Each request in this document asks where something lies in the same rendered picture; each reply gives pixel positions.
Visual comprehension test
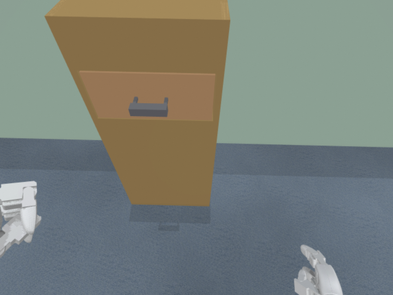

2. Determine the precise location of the robot left hand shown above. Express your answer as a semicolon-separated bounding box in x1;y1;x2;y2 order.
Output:
0;181;41;258

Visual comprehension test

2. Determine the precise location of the handle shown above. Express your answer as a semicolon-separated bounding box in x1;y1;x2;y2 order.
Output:
128;96;168;117

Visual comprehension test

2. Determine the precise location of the drawer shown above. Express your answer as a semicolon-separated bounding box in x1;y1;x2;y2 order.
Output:
79;71;216;120

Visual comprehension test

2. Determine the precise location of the robot right hand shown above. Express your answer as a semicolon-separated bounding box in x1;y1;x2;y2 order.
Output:
294;245;343;295

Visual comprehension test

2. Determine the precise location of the cabinet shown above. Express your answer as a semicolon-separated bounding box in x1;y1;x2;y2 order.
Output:
44;0;230;207

